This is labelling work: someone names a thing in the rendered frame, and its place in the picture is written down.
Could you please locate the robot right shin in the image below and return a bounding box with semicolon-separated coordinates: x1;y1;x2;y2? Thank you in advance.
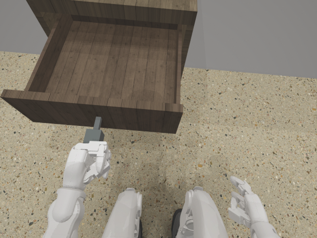
176;186;203;238

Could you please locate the left robot forearm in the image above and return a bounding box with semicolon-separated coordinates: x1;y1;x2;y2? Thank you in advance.
42;187;86;238

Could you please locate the drawer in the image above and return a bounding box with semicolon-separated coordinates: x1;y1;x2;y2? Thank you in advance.
0;13;183;134

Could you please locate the robot left hand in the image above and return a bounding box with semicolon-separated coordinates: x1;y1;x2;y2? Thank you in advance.
63;141;111;191

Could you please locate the cabinet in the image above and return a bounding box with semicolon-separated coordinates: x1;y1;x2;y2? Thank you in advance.
26;0;198;77

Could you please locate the right robot forearm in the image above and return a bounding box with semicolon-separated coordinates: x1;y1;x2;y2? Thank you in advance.
250;222;281;238

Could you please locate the robot right hand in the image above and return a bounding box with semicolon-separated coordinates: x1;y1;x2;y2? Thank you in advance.
228;176;269;229

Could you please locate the handle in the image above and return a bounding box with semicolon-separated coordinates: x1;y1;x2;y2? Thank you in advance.
83;117;105;143

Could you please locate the left robot thigh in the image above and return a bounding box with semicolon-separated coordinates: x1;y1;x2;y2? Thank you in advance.
102;190;142;238

